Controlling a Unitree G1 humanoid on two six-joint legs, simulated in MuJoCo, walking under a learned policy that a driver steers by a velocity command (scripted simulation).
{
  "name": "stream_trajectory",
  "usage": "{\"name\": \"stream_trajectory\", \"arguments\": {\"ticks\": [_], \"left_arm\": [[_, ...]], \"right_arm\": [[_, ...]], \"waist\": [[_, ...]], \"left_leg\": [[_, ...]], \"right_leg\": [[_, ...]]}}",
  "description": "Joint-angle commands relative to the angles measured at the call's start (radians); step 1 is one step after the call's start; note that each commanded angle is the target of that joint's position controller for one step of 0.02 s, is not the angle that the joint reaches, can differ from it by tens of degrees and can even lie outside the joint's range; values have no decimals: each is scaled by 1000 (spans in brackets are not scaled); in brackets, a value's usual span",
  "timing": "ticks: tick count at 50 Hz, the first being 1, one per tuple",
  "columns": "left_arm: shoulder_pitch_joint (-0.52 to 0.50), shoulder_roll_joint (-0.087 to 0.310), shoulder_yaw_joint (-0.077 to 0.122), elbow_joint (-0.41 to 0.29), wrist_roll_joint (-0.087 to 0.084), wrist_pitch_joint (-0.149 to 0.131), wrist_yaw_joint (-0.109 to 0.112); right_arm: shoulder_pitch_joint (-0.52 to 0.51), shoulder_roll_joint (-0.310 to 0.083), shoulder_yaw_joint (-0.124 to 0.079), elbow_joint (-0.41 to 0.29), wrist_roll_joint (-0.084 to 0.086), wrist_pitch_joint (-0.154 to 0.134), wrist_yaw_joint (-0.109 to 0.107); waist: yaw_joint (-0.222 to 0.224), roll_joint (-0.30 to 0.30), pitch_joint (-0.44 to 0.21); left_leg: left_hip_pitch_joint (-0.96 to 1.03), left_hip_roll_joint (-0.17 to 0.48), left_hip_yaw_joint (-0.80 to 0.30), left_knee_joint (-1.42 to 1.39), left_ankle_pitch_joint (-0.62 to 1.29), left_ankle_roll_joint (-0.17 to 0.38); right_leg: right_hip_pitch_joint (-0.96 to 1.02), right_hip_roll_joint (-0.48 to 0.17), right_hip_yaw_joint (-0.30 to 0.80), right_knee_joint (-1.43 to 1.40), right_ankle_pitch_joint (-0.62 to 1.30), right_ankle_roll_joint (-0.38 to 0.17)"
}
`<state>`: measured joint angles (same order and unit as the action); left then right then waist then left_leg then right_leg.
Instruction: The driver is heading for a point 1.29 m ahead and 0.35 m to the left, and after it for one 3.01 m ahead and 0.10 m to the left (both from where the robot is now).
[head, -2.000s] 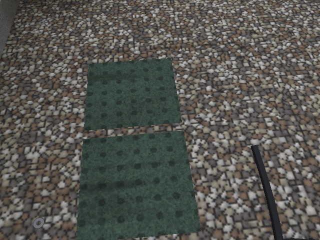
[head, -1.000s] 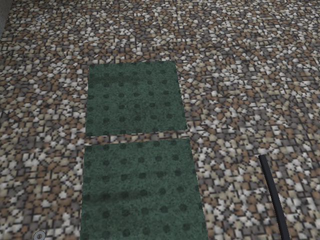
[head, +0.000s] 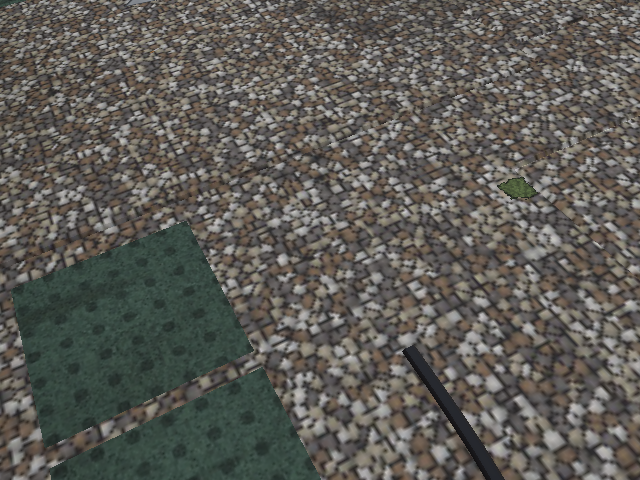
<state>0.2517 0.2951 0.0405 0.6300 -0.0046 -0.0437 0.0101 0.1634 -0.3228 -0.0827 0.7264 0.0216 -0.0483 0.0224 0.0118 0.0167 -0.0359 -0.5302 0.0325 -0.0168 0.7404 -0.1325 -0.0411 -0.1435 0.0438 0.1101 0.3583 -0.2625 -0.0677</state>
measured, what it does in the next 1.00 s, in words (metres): walks ahead, turning left: left foot, then right foot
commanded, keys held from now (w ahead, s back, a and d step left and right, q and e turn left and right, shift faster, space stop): w+q+shift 0.54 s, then w+e+shift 0.46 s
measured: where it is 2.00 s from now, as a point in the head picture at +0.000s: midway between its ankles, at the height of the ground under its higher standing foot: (224, 137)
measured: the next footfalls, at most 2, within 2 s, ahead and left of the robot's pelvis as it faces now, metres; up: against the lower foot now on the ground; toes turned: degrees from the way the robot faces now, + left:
left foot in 0.26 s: +0.26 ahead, +0.18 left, +0.00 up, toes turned +12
right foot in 0.70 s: +0.75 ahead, +0.24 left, +0.00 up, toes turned +27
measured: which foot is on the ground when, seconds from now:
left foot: up 0.00-0.24, down 0.26-0.72, up 0.74-1.00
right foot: down 0.00-0.28, up 0.30-0.68, down 0.70-1.00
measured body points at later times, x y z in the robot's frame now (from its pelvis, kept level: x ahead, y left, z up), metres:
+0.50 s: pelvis +0.32 +0.16 -0.01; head +0.34 +0.18 +0.44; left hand +0.40 +0.45 -0.11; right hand +0.42 -0.12 -0.12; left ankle +0.22 +0.17 -0.75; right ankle +0.46 +0.01 -0.67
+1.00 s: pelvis +0.78 +0.33 -0.01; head +0.79 +0.35 +0.44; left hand +0.59 +0.56 -0.14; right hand +1.09 +0.24 -0.05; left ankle +0.88 +0.54 -0.70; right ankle +0.72 +0.22 -0.75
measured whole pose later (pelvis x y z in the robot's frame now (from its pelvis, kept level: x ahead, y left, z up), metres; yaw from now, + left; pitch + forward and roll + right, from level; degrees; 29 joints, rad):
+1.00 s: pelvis +0.78 +0.33 -0.01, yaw +17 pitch +1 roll -2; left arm 0.57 0.30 0.06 0.93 0.01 -0.07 -0.02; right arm -0.02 -0.26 0.05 0.60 -0.05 -0.08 0.05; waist 0.11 0.01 0.01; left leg -0.66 0.09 -0.09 0.75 -0.10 -0.02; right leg -0.02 0.15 0.15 0.31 -0.29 -0.10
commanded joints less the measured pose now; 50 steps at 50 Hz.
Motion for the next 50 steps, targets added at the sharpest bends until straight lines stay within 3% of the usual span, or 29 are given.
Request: {"name": "stream_trajectory", "arguments": {"ticks": [1,4,9,11,12,13,14,15,16,17,18,21,23,25,27,30,32,33,34,35,36,37,38,40,42,44,47,49,50], "left_arm": [[133,192,54,-3,58,-15,-21],[121,179,53,7,59,-23,-23],[115,184,60,47,65,-39,-7],[75,199,60,54,57,-40,-9],[59,207,60,57,48,-34,-8],[57,194,49,46,51,-29,0],[55,82,12,-15,43,-41,-14],[-1,82,7,-43,65,-57,-24],[-96,131,12,-59,69,-69,-29],[-83,138,5,-47,68,-80,-32],[-65,128,-1,-36,73,-78,-30],[-34,110,-15,-24,93,-25,-38],[-125,102,-23,-58,87,-4,-45],[-245,91,-32,-100,71,-7,-50],[-320,71,-44,-118,61,-15,-56],[-329,46,-55,-100,48,-25,-59],[-301,89,-40,-93,44,-33,-43],[-204,125,-23,-63,42,-33,-31],[-21,177,0,-4,25,-30,-17],[233,209,21,71,20,-24,1],[435,265,44,119,29,-17,21],[354,344,67,134,39,-14,7],[203,229,60,100,30,-10,-17],[164,129,41,130,22,-19,-27],[185,97,26,186,24,-28,-16],[195,129,34,204,17,-43,-14],[139,156,49,178,17,-50,-13],[141,179,64,176,5,-57,-27],[158,194,71,180,-3,-59,-33]], "right_arm": [[-161,-71,1,-94,-89,13,35],[-170,-79,-2,-111,-53,36,70],[-178,-83,12,-141,-50,35,81],[-76,-83,12,-127,-46,39,66],[79,-99,1,-82,-48,34,53],[348,-157,-26,-2,-56,25,39],[437,-305,-60,8,-58,20,23],[367,-299,-51,-18,-36,16,26],[312,-260,-46,-21,-39,21,20],[317,-242,-46,-13,-35,19,10],[288,-219,-39,-12,-33,17,2],[236,-156,-12,-18,-24,-3,-6],[263,-156,-11,-8,-19,-15,-6],[291,-159,-14,6,-20,-18,-9],[316,-164,-18,25,-16,-19,-11],[345,-139,-3,77,-3,-40,-18],[346,-178,-6,96,-11,-57,-23],[338,-203,-13,105,-27,-58,-29],[301,-225,-21,103,-57,-48,-34],[234,-218,-21,101,-75,-37,-41],[187,-142,-1,85,-83,-40,-47],[348,-26,28,36,-14,-53,-16],[279,-89,40,48,-51,-60,-22],[86,-103,51,-4,-76,-71,-11],[16,-63,70,-58,-107,-52,-2],[4,-47,86,-90,-112,-32,1],[-164,-37,113,-169,-87,-35,23],[-214,-14,122,-181,-59,-34,32],[-216,-27,116,-179,-54,-34,28]], "waist": [[95,-165,78],[85,-172,153],[53,-116,161],[-14,-124,96],[-93,-92,2],[-204,-5,-145],[-195,290,-194],[-147,301,-203],[-150,161,-69],[-121,31,-31],[-75,-31,16],[-8,19,84],[-20,13,138],[-51,15,177],[-83,36,165],[-106,29,101],[-78,71,75],[-22,94,13],[69,112,-85],[212,86,-169],[283,-52,-253],[93,-496,-336],[89,-222,-224],[63,32,-46],[0,18,66],[-39,-40,109],[-31,-46,169],[3,-61,148],[14,-60,131]], "left_leg": [[-197,3,35,-12,-11,14],[-218,-11,0,-5,-18,35],[-206,24,51,-29,-99,131],[12,-49,135,-60,-178,193],[234,-118,176,-80,-178,218],[585,-139,98,-106,-245,252],[793,126,-434,-322,-680,341],[850,209,-887,-534,-796,378],[821,212,-801,-510,-617,358],[733,193,-678,-483,-448,349],[611,153,-570,-488,-349,324],[406,39,-422,-538,-228,323],[327,10,-386,-585,-130,328],[304,-6,-378,-605,40,323],[327,-25,-360,-582,223,299],[438,5,-281,-634,546,244],[546,52,-248,-534,913,199],[609,70,-235,-426,1050,180],[630,80,-213,-248,1146,174],[553,61,-156,42,1132,164],[362,-22,-99,495,675,153],[-39,-253,-99,835,-278,72],[-179,-144,-123,832,-225,112],[-171,-51,-127,691,-153,112],[-132,-13,-111,566,-189,81],[-146,26,-100,435,-250,51],[16,46,-27,85,-56,9],[234,9,21,-59,159,4],[264,1,21,-89,216,7]], "right_leg": [[116,-262,188,-251,-307,-117],[112,-290,103,-279,-269,-92],[213,-347,-19,-265,-86,-73],[167,-318,-146,-112,464,-48],[113,-280,-232,130,797,-31],[-76,-230,-273,487,833,-8],[-434,-82,-261,861,258,50],[-666,33,-61,1004,-161,50],[-795,-34,-7,1068,-102,39],[-756,-87,-9,1010,-28,38],[-687,-123,-23,922,-1,46],[-579,-151,-53,805,-18,94],[-589,-143,-103,705,15,117],[-594,-117,-133,556,115,136],[-537,-80,-147,400,228,134],[-389,-39,-204,239,425,66],[-279,-6,-222,176,358,12],[-189,22,-208,176,294,-6],[-37,48,-210,205,200,-24],[179,19,-210,191,174,-48],[387,-136,-12,259,-102,-97],[591,-376,717,26,-212,-296],[509,-339,804,-51,-285,-312],[241,-278,580,-81,-185,-273],[30,-192,450,-117,-79,-241],[-59,-168,407,-152,-32,-257],[-290,-106,295,-257,15,-226],[-375,-87,260,-301,126,-180],[-328,-99,267,-287,206,-164]]}}
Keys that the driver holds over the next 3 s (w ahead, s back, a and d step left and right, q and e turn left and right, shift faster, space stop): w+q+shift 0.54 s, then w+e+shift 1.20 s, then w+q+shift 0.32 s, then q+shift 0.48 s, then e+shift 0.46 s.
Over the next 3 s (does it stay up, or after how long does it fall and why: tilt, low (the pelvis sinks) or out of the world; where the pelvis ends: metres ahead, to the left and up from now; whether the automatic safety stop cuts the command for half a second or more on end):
stays up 2.11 0.27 -0.01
